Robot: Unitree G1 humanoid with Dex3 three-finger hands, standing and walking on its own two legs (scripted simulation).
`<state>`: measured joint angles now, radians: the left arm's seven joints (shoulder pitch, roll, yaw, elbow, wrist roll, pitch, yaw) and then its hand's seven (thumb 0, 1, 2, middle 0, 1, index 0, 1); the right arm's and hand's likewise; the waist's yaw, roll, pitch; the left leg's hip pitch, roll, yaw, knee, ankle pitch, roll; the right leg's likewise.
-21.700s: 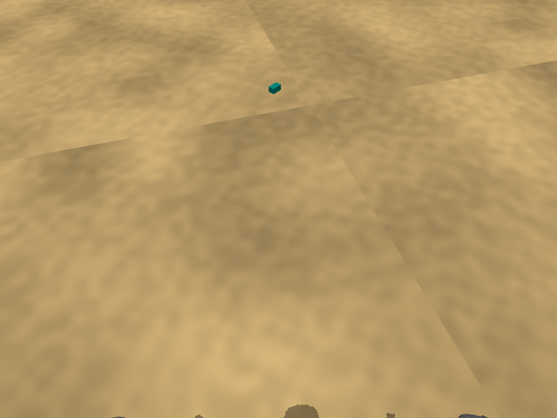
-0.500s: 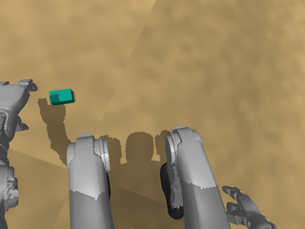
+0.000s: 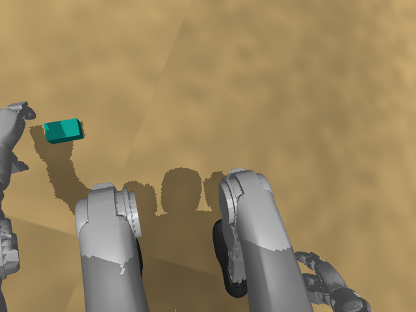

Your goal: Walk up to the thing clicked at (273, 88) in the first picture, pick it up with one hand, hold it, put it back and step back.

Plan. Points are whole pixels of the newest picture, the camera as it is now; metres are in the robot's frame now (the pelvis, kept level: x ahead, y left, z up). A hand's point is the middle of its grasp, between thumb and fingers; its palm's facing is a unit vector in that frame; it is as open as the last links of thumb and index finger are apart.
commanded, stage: rise first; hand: left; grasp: from above
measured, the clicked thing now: (64, 131) +0.48 +0.30 -0.31
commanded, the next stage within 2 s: approach in 1.84 s
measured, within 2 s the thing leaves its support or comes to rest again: neither
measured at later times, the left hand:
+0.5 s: hand (16, 143) +0.41 +0.35 -0.18, palm faces -0.44 -0.10 -0.89, open 11.3 cm
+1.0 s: hand (22, 136) +0.43 +0.34 -0.19, palm faces -0.44 -0.10 -0.89, open 11.1 cm
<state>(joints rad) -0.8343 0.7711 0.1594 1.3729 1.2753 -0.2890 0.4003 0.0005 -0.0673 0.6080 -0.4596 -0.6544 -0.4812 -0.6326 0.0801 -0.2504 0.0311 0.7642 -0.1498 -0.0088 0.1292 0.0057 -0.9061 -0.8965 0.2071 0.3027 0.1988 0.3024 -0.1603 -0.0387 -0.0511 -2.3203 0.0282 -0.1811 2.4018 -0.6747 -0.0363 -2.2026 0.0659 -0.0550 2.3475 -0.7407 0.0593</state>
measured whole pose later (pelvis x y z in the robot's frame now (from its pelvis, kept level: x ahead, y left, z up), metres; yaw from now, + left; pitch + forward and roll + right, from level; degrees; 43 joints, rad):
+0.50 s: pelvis +0.00 +0.00 -0.01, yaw -1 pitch +32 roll -9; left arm -0.87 0.81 0.16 1.42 1.28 -0.29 0.42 0.00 -0.08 0.62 -0.47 -0.65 -0.48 -0.64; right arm 0.08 -0.26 0.07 0.77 -0.17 -0.02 0.13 0.01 -0.91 -0.89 0.21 0.30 0.20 0.30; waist -0.19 -0.05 -0.03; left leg -2.35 0.02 -0.20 2.44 -0.67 -0.04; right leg -2.22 0.07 -0.07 2.37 -0.73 0.06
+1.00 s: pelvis +0.00 +0.00 -0.01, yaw -2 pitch +32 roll -10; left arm -0.92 0.85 0.15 1.47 1.28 -0.27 0.41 0.00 -0.05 0.60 -0.51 -0.62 -0.51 -0.61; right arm 0.10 -0.27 0.10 0.75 -0.17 -0.03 0.14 0.01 -0.91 -0.89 0.21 0.30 0.20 0.30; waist -0.22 -0.06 -0.01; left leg -2.36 0.02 -0.21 2.45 -0.66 -0.04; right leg -2.23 0.07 -0.08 2.38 -0.72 0.06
